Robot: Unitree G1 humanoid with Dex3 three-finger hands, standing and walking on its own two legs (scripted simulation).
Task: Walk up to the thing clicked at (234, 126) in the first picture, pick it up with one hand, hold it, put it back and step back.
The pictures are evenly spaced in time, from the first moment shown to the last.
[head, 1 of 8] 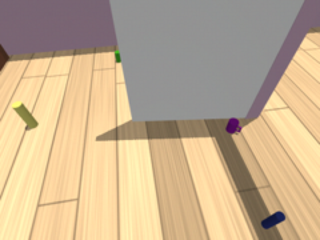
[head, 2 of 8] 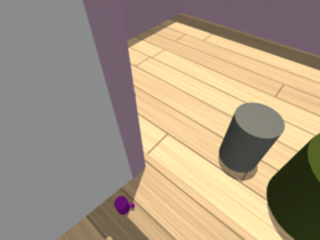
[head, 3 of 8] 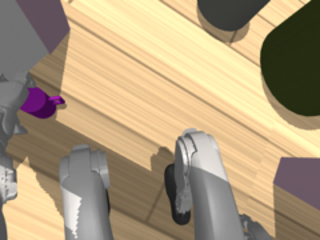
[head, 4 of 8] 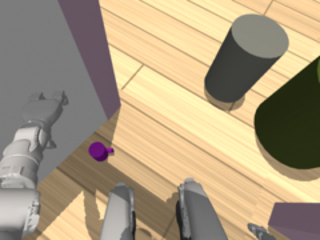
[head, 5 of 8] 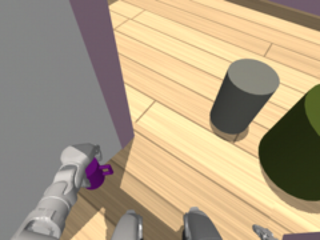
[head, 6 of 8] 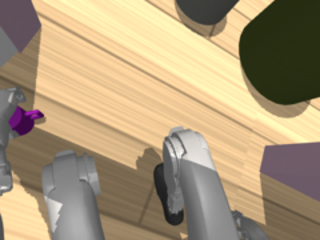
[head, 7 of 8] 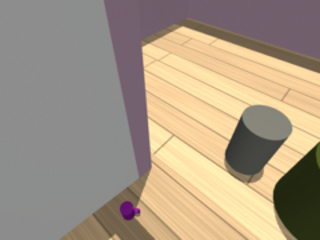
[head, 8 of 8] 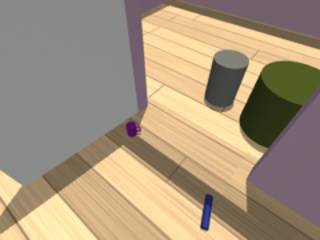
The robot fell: no
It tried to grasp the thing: yes
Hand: left
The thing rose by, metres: 0.62
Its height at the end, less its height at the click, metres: +0.00
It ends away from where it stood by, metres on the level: 0.04
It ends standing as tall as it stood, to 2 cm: yes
